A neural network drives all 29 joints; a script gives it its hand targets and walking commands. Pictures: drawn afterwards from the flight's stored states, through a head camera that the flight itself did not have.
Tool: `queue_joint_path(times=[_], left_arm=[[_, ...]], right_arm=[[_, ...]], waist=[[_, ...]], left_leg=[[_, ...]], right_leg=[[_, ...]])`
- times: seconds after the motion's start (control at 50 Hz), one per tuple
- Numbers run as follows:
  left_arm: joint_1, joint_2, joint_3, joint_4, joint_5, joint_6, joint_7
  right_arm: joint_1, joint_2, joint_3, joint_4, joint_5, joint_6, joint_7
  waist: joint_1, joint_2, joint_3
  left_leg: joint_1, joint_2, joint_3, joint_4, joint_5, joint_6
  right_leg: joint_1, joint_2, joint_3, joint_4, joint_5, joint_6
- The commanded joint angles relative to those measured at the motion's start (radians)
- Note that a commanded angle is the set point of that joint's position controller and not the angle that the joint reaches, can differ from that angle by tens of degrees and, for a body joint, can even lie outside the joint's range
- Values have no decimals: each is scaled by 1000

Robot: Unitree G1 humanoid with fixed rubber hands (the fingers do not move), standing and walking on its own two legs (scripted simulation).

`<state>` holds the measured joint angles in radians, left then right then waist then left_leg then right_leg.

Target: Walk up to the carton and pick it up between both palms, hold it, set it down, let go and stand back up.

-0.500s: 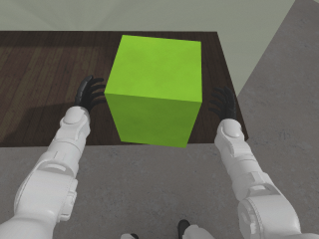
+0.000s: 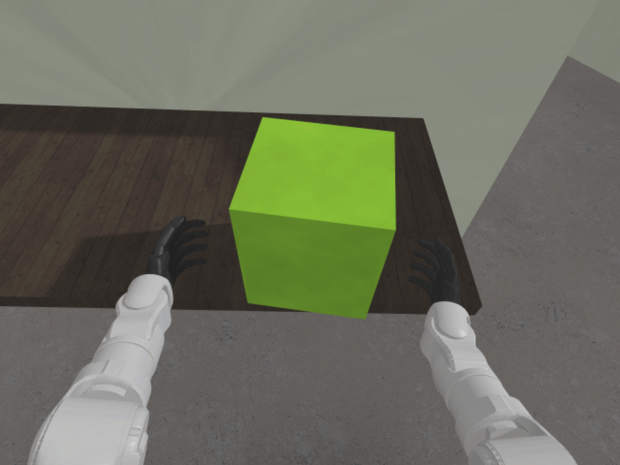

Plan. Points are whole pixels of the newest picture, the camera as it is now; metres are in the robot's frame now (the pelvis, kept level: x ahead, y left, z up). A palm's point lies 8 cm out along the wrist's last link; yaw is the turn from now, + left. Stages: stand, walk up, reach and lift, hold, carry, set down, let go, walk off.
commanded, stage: set down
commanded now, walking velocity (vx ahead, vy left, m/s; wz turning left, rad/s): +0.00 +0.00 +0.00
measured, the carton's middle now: (316, 223) +0.48 -0.04 -0.01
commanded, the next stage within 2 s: none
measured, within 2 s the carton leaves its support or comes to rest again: neither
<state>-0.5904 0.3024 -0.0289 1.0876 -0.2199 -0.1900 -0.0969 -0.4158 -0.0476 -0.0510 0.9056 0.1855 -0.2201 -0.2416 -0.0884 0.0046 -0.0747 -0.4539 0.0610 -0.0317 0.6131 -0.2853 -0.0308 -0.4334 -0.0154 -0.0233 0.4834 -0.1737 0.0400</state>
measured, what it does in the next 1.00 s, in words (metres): stands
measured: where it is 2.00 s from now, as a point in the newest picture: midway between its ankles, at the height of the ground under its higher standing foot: outside the picture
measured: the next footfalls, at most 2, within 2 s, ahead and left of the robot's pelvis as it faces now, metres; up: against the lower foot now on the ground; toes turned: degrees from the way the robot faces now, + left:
none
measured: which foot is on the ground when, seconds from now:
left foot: down 0.00-1.00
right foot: down 0.00-1.00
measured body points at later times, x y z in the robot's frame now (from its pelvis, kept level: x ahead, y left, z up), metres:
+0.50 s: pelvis -0.01 +0.00 -0.01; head +0.03 +0.02 +0.44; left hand +0.34 +0.21 -0.02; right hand +0.28 -0.19 -0.03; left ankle +0.01 +0.13 -0.73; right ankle +0.04 -0.15 -0.73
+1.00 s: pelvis +0.00 +0.00 -0.01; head +0.04 +0.02 +0.44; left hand +0.27 +0.22 -0.05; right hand +0.24 -0.19 -0.05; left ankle +0.01 +0.13 -0.73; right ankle +0.04 -0.15 -0.73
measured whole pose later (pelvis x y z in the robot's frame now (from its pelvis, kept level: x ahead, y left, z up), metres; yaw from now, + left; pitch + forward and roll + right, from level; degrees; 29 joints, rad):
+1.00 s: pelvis +0.00 +0.00 -0.01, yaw +0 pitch +2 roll -3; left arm -0.06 0.31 -0.09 0.75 -0.26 -0.38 -0.10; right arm -0.03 -0.01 -0.02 0.80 0.14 -0.46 -0.18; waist -0.03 0.00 0.04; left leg -0.38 0.06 -0.04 0.71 -0.36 -0.03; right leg -0.37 -0.01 0.00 0.59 -0.25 0.04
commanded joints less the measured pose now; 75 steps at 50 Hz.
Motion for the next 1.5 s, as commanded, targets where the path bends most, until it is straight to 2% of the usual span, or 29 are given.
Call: queue_joint_path(times=[0.0, 0.06, 0.08, 0.1, 0.16, 0.22, 0.24, 0.26, 0.28, 0.32, 0.34, 0.38, 0.42, 0.44, 0.46, 0.54, 0.58, 0.64, 0.72, 0.8, 0.94, 1.04, 1.14, 1.18, 1.2, 1.26, 1.34, 1.38, 1.48], left_arm=[[-452, 191, 29, -242, -37, -94, 12], [-398, 180, 9, -296, -62, -143, 31], [-311, 158, 3, -288, -54, -155, 32], [-313, 170, 11, -312, -58, -169, 30], [-223, 168, 9, -320, -54, -197, 24], [-214, 186, 16, -334, -57, -203, 20], [-227, 191, 5, -318, -66, -200, 21], [-146, 177, 15, -313, -58, -202, 16], [-184, 197, 19, -333, -64, -206, 13], [-158, 196, 20, -342, -60, -209, 10], [-96, 175, 14, -334, -52, -211, 9], [-94, 181, 15, -354, -52, -218, 8], [-24, 163, 26, -351, -36, -221, 4], [-58, 186, 30, -363, -36, -221, 5], [6, 164, 20, -341, -30, -217, 0], [-13, 174, 12, -378, -45, -222, 3], [21, 164, -5, -384, -61, -227, 8], [71, 170, -4, -407, -62, -238, 10], [104, 170, -29, -460, -87, -264, 16], [208, 171, -20, -478, -72, -274, 8], [312, 171, 0, -548, -38, -253, -1], [355, 159, -21, -587, -40, -219, 9], [428, 153, -16, -593, -22, -172, 9], [433, 155, -18, -595, -20, -153, 11], [438, 154, -17, -588, -18, -143, 13], [478, 140, -23, -591, -4, -117, 23], [525, 135, -9, -603, 4, -96, 26], [522, 143, 0, -603, 2, -89, 23], [580, 123, 11, -606, 32, -56, 28]], right_arm=[[-406, -120, -37, -254, -26, -109, 0], [-359, -99, -36, -319, -40, -139, 11], [-278, -84, -15, -296, -35, -150, 16], [-292, -90, -23, -330, -35, -163, 17], [-213, -83, -7, -319, -36, -191, 18], [-210, -76, 0, -318, -31, -199, 18], [-230, -83, -6, -305, -35, -193, 17], [-145, -64, 17, -289, -32, -195, 18], [-185, -70, 6, -304, -32, -198, 15], [-161, -63, 6, -287, -31, -204, 14], [-106, -53, 14, -267, -33, -212, 16], [-110, -58, 7, -273, -31, -225, 18], [-46, -48, 20, -243, -29, -237, 20], [-80, -60, 6, -244, -35, -242, 18], [-30, -50, 17, -219, -35, -246, 18], [-54, -49, 1, -232, -38, -259, 21], [-42, -49, -3, -258, -46, -264, 27], [-4, -43, -2, -284, -49, -277, 36], [25, -46, -3, -317, -51, -286, 49], [123, -38, 7, -297, -53, -292, 54], [208, -28, 25, -306, -56, -308, 59], [239, -45, 10, -320, -66, -297, 72], [295, -59, 13, -305, -73, -274, 87], [295, -62, 9, -315, -84, -258, 92], [291, -66, 8, -319, -91, -251, 95], [328, -74, 8, -299, -94, -230, 109], [360, -95, 3, -319, -101, -220, 125], [362, -90, 0, -329, -110, -211, 128], [403, -113, 8, -317, -118, -193, 143]], waist=[[-18, 115, -511], [-8, 118, -580], [-4, 122, -576], [0, 118, -614], [1, 114, -614], [15, 113, -595], [4, 106, -579], [16, 94, -554], [16, 93, -551], [18, 100, -533], [16, 101, -508], [21, 119, -488], [29, 113, -445], [28, 118, -433], [23, 109, -395], [26, 124, -341], [25, 112, -335], [42, 123, -331], [31, 115, -344], [34, 112, -307], [51, 120, -252], [41, 129, -215], [46, 120, -158], [46, 106, -134], [56, 104, -126], [58, 118, -90], [71, 85, -85], [73, 62, -73], [87, 56, -33]], left_leg=[[173, -84, 61, -78, 257, -36], [150, -86, 61, -60, 245, -35], [166, -83, 53, -52, 281, -38], [170, -84, 54, -43, 298, -40], [173, -82, 48, -22, 336, -41], [147, -80, 48, -22, 297, -36], [133, -78, 47, -23, 265, -34], [136, -77, 46, -26, 271, -30], [125, -79, 50, -25, 267, -28], [131, -77, 49, -24, 250, -28], [139, -73, 42, -23, 262, -31], [149, -70, 44, -19, 258, -36], [159, -69, 41, -24, 259, -35], [150, -69, 44, -24, 246, -36], [165, -64, 39, -29, 239, -34], [134, -62, 40, -37, 172, -34], [120, -58, 35, -43, 133, -28], [125, -60, 37, -41, 141, -30], [128, -57, 28, -34, 160, -34], [149, -58, 29, -33, 196, -34], [179, -61, 37, -35, 252, -40], [180, -54, 33, -66, 227, -46], [203, -55, 39, -91, 248, -44], [195, -57, 45, -109, 209, -37], [190, -56, 49, -118, 205, -34], [214, -51, 47, -137, 225, -39], [237, -54, 57, -149, 278, -36], [230, -56, 67, -158, 255, -26], [267, -57, 78, -184, 290, -27]], right_leg=[[208, 62, -36, -9, 203, -43], [207, 58, -29, 16, 198, -48], [226, 61, -28, 26, 234, -54], [222, 60, -25, 30, 242, -51], [225, 62, -17, 42, 271, -56], [210, 58, -8, 43, 224, -58], [198, 58, -9, 44, 198, -58], [219, 56, -4, 45, 208, -59], [213, 53, -1, 43, 200, -55], [200, 53, 0, 42, 168, -58], [208, 57, -4, 47, 176, -63], [187, 59, -5, 42, 146, -68], [198, 61, -3, 37, 140, -74], [184, 60, -3, 35, 119, -73], [191, 62, -4, 33, 119, -76], [174, 57, -3, 29, 40, -81], [179, 59, -3, 36, 13, -83], [184, 57, 0, 38, 6, -88], [188, 58, 1, 49, 12, -88], [211, 54, 12, 41, 36, -90], [230, 54, 23, 28, 61, -90], [260, 56, 20, 16, 41, -90], [299, 55, 24, -6, 53, -90], [313, 52, 26, -15, 32, -89], [318, 51, 24, -16, 32, -89], [336, 55, 21, -29, 37, -93], [369, 56, 25, -43, 95, -89], [375, 51, 30, -50, 88, -84], [407, 48, 29, -74, 139, -82]])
